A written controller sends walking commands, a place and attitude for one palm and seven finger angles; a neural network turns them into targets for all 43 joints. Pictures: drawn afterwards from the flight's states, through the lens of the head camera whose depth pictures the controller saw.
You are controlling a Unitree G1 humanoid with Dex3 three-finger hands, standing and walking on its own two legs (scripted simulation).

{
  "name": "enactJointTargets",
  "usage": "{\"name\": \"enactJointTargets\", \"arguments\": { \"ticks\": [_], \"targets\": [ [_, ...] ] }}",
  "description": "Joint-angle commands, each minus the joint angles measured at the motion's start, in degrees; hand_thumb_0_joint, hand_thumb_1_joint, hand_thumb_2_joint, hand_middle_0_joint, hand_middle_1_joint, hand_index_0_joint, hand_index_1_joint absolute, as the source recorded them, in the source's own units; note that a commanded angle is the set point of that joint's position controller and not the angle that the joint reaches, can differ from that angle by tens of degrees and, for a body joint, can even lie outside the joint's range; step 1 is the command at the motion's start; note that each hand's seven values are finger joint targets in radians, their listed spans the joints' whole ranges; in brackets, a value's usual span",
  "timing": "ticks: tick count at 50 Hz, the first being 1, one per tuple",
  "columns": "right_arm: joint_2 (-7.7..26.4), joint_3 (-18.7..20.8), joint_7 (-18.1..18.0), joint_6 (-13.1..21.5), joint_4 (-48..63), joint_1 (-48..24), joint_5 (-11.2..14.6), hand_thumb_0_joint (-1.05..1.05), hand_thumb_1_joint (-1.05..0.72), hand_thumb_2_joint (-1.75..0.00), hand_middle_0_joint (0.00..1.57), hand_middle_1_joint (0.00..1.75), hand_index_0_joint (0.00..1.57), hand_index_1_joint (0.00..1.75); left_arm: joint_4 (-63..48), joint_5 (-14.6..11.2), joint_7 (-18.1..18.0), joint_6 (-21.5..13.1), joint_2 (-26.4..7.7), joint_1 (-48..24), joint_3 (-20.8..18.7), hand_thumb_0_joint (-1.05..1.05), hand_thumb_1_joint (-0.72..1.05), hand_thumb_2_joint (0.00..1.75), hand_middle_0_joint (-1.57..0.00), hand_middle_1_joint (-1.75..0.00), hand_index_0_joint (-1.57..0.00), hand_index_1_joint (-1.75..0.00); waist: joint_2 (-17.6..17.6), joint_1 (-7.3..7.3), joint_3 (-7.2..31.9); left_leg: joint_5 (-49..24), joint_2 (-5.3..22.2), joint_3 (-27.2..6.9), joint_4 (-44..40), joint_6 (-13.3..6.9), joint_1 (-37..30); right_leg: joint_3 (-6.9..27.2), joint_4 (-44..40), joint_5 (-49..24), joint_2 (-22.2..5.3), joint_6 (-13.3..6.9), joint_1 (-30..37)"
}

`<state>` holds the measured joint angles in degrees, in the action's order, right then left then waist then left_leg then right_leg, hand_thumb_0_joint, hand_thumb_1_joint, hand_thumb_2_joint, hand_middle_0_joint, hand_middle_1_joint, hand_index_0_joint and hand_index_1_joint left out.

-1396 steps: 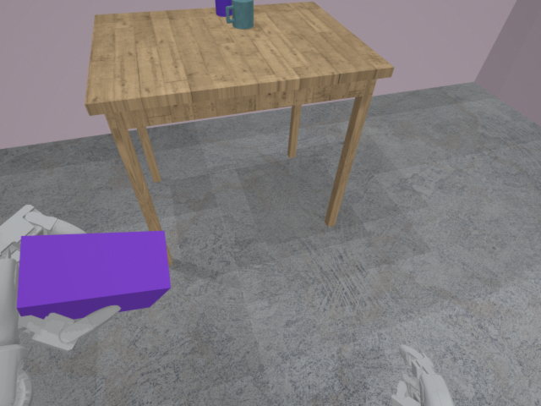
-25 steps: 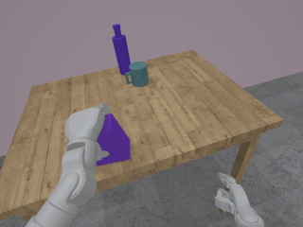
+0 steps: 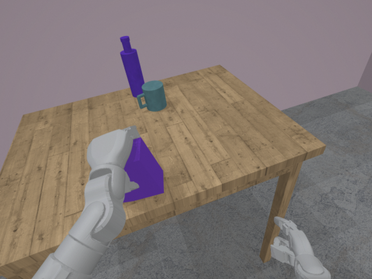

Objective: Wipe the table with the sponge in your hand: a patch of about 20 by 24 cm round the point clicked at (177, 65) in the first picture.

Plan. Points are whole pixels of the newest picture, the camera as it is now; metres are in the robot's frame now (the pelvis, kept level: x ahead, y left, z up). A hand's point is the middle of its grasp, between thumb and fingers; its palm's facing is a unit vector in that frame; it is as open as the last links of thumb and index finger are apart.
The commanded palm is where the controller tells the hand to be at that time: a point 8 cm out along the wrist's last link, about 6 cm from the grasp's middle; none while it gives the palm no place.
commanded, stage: wipe forward along the third lane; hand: left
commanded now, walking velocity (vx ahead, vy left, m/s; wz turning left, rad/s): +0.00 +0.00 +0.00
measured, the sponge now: (135, 177) +0.31 +0.17 +0.08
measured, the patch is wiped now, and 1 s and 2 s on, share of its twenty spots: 0.85 0.95 1.00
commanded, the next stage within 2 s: wipe back along the third lane in 1.48 s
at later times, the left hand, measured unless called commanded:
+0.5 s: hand (121, 151) +0.35 +0.20 +0.13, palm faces +0.06 -0.06 -1.00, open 10.4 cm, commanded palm +0.32 +0.22 +0.17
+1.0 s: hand (112, 141) +0.38 +0.24 +0.13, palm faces +0.02 -0.04 -1.00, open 10.4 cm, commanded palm +0.36 +0.25 +0.16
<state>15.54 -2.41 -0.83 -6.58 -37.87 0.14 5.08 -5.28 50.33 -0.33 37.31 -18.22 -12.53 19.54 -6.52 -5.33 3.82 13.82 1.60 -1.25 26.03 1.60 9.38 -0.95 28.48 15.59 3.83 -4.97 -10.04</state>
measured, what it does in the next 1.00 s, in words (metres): stands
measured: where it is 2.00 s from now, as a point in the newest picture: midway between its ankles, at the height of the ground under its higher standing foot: outside the picture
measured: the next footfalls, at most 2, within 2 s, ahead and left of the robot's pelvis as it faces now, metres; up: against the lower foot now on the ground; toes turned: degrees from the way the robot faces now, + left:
none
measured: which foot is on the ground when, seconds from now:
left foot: down 0.00-1.00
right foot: down 0.00-1.00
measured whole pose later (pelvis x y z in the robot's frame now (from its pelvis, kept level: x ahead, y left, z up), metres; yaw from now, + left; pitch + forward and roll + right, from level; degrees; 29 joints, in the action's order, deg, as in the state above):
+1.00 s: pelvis +0.00 +0.01 +0.00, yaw +0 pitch +2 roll +1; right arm 16.4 -1.9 -3.1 -6.4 -41.3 6.7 5.1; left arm 32.2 54.6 0.4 29.9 -20.6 -34.1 12.4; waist -5.5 -1.6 6.5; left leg 13.4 1.1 -1.6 26.9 0.9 15.7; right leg -1.2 28.4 14.8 3.4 -4.2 -15.8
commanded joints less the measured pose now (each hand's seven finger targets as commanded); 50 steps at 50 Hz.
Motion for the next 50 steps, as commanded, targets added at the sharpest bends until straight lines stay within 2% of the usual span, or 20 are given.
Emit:
{"name": "enactJointTargets", "arguments": {
  "ticks": [1,3,4,5,9,12,14,17,19,20,24,27,29,30,33,34,40,47,49,50],
  "targets": [
    [3.56,0.92,-0.75,3.14,10.37,-14.39,0.07,0.00,-0.90,-0.90,0.20,0.30,0.20,0.30,-1.58,1.93,-1.62,0.26,-7.92,-16.96,-6.68,0.00,0.10,1.30,-1.20,-1.60,-1.20,-1.60,10.84,0.04,7.52,-9.05,-3.49,3.39,-0.27,-3.53,-0.13,5.29,-6.73,-12.52,-2.91,2.22,2.32],
    [3.80,0.77,-1.05,2.74,10.08,-14.39,0.15,0.00,-0.90,-0.90,0.20,0.30,0.20,0.30,0.72,2.05,-1.23,0.64,-7.32,-18.66,-6.09,0.00,0.10,1.30,-1.20,-1.60,-1.20,-1.60,10.53,0.32,6.76,-8.09,-3.48,3.34,-0.82,-3.45,0.37,4.86,-7.02,-11.04,-2.85,2.34,1.51],
    [3.98,0.72,-1.30,2.78,10.08,-14.50,0.24,0.00,-0.90,-0.90,0.20,0.30,0.20,0.30,1.82,2.35,-1.20,0.80,-9.32,-19.59,-7.65,0.00,0.10,1.30,-1.20,-1.60,-1.20,-1.60,10.30,0.33,6.41,-7.20,-3.58,3.08,-0.82,-3.44,0.39,6.40,-7.88,-8.81,-2.75,2.17,0.93],
    [3.79,0.64,-1.36,2.99,10.14,-14.22,0.27,0.00,-0.90,-0.90,0.20,0.30,0.20,0.30,2.81,2.55,-1.07,0.93,-7.01,-21.49,-5.44,0.00,0.10,1.30,-1.20,-1.60,-1.20,-1.60,9.67,0.67,7.37,-7.08,-3.63,3.49,-0.66,-3.47,0.71,5.29,-7.36,-8.79,-3.12,2.40,1.29],
    [4.51,0.73,-1.77,2.77,9.33,-13.64,0.03,0.00,-0.90,-0.90,0.20,0.30,0.20,0.30,8.92,3.77,-0.83,1.75,-11.58,-22.66,-9.03,0.00,0.10,1.30,-1.20,-1.60,-1.20,-1.60,11.12,-0.05,9.04,-6.86,-3.92,3.15,-0.43,-3.36,1.94,6.97,-7.44,-9.78,-3.29,2.54,2.69],
    [4.39,0.80,-1.52,2.78,9.27,-13.78,0.12,0.00,-0.90,-0.90,0.20,0.30,0.20,0.30,11.36,3.95,-0.34,2.47,-8.46,-22.23,-6.70,0.00,0.10,1.30,-1.20,-1.60,-1.20,-1.60,11.15,0.12,10.11,-8.41,-3.96,3.62,-0.03,-3.32,2.67,5.40,-5.89,-13.86,-3.51,2.88,3.63],
    [4.59,0.81,-1.23,2.83,9.30,-13.73,0.16,0.00,-0.90,-0.90,0.20,0.30,0.20,0.30,12.41,4.22,0.03,2.85,-10.32,-22.51,-8.32,0.00,0.10,1.30,-1.20,-1.60,-1.20,-1.60,11.49,-0.24,10.83,-8.53,-4.06,3.09,-0.13,-3.45,2.86,6.11,-5.81,-14.42,-3.28,2.79,4.08],
    [4.84,0.91,-1.15,2.95,8.94,-13.86,0.16,0.00,-0.90,-0.90,0.20,0.30,0.20,0.30,14.16,4.59,0.76,3.23,-9.50,-23.00,-7.08,0.00,0.10,1.30,-1.20,-1.60,-1.20,-1.60,11.53,0.16,9.93,-8.34,-4.09,3.58,0.43,-3.53,3.78,5.67,-5.43,-15.41,-3.70,3.25,3.79],
    [5.12,1.05,-1.23,3.10,8.55,-13.24,0.07,0.00,-0.90,-0.90,0.20,0.30,0.20,0.30,15.55,5.13,1.07,3.19,-12.25,-24.34,-9.12,0.00,0.10,1.30,-1.20,-1.60,-1.20,-1.60,12.06,0.20,9.71,-7.91,-4.12,3.08,0.26,-3.60,3.92,6.34,-5.60,-14.93,-3.48,3.10,3.37],
    [5.04,0.99,-1.41,3.23,8.59,-13.29,0.09,0.00,-0.90,-0.90,0.20,0.30,0.20,0.30,16.72,4.98,1.27,3.23,-10.65,-24.78,-7.57,0.00,0.10,1.30,-1.20,-1.60,-1.20,-1.60,12.38,0.35,9.55,-7.13,-4.16,3.60,0.40,-3.70,4.46,5.87,-5.70,-13.58,-3.84,3.52,3.32],
    [5.46,1.09,-1.98,3.63,7.95,-11.77,-0.05,0.00,-0.90,-0.90,0.20,0.30,0.20,0.30,20.09,4.68,1.74,1.65,-12.64,-27.05,-9.46,0.00,0.10,1.30,-1.20,-1.60,-1.20,-1.60,12.01,0.67,8.38,-5.37,-4.15,2.86,-0.15,-3.65,4.87,6.09,-6.56,-10.52,-3.53,3.31,1.41],
    [5.53,1.23,-2.36,4.00,7.48,-10.20,0.02,0.00,-0.90,-0.90,0.20,0.30,0.20,0.30,23.61,4.36,1.89,-0.12,-10.26,-28.63,-7.62,0.00,0.10,1.30,-1.20,-1.60,-1.20,-1.60,13.19,1.52,8.49,-5.36,-4.15,3.23,0.23,-3.74,5.41,5.32,-6.44,-11.05,-3.71,3.61,0.99],
    [5.79,1.30,-2.52,3.87,7.16,-9.27,0.04,0.00,-0.90,-0.90,0.20,0.30,0.20,0.30,25.72,5.05,1.87,-0.92,-12.19,-29.83,-9.23,0.00,0.10,1.30,-1.20,-1.60,-1.20,-1.60,12.17,1.55,8.40,-4.95,-3.97,2.64,-0.42,-3.58,5.46,5.42,-6.70,-9.87,-3.53,3.24,0.18],
    [5.64,1.29,-2.57,3.96,7.43,-8.95,0.23,0.00,-0.90,-0.90,0.20,0.30,0.20,0.30,26.65,5.03,1.95,-1.30,-9.60,-30.52,-6.75,0.00,0.10,1.30,-1.20,-1.60,-1.20,-1.60,11.53,1.93,8.50,-4.78,-4.05,2.91,-0.30,-3.67,5.47,4.73,-6.50,-9.31,-3.65,3.35,-0.23],
    [6.01,1.58,-2.63,3.88,6.70,-7.17,0.17,0.00,-0.90,-0.90,0.20,0.30,0.20,0.30,29.97,5.24,1.90,-2.59,-9.74,-31.96,-6.99,0.00,0.10,1.30,-1.20,-1.60,-1.20,-1.60,11.65,2.55,8.62,-5.01,-3.99,3.08,0.19,-3.75,5.53,4.56,-6.65,-10.78,-3.62,3.41,-0.83],
    [6.20,1.72,-2.65,3.85,6.86,-6.67,0.00,0.00,-0.90,-0.90,0.20,0.30,0.20,0.30,30.30,5.11,1.73,-3.14,-12.04,-31.47,-9.45,0.00,0.10,1.30,-1.20,-1.60,-1.20,-1.60,12.86,2.07,9.71,-5.04,-3.97,2.57,-0.09,-3.68,6.03,4.84,-6.62,-11.10,-3.54,3.36,0.14],
    [6.35,2.07,-2.50,3.45,7.00,-4.90,-0.15,0.00,-0.90,-0.90,0.20,0.30,0.20,0.30,32.11,4.94,0.86,-5.65,-11.06,-31.54,-9.32,0.00,0.10,1.30,-1.20,-1.60,-1.20,-1.60,13.36,2.42,11.11,-6.56,-4.00,2.85,0.29,-3.78,6.62,4.05,-5.68,-15.27,-3.55,3.55,1.38],
    [6.79,2.21,-2.80,3.05,5.67,-3.50,-0.03,0.00,-0.90,-0.90,0.20,0.30,0.20,0.30,36.81,5.49,0.08,-6.39,-13.84,-36.03,-10.57,0.00,0.10,1.30,-1.20,-1.60,-1.20,-1.60,12.83,3.38,7.27,-4.16,-3.87,3.01,-0.64,-3.75,7.70,3.76,-7.21,-10.45,-3.29,3.71,-1.46],
    [6.92,2.38,-2.77,3.01,5.72,-3.02,-0.15,0.00,-0.90,-0.90,0.20,0.30,0.20,0.30,36.75,5.87,-0.13,-6.84,-16.67,-36.51,-13.00,0.00,0.10,1.30,-1.20,-1.60,-1.20,-1.60,11.02,2.67,9.68,-5.26,-3.89,2.44,-0.90,-3.62,7.15,3.77,-6.84,-11.29,-3.10,3.14,-0.47],
    [6.73,2.45,-2.74,3.08,6.06,-2.81,-0.08,0.00,-0.90,-0.90,0.20,0.30,0.20,0.30,37.09,5.72,-0.15,-7.06,-14.11,-36.42,-10.88,0.00,0.10,1.30,-1.20,-1.60,-1.20,-1.60,11.56,2.89,10.59,-5.72,-4.12,2.81,-0.64,-3.85,7.02,3.20,-6.52,-12.10,-3.19,3.35,0.26]
  ]
}}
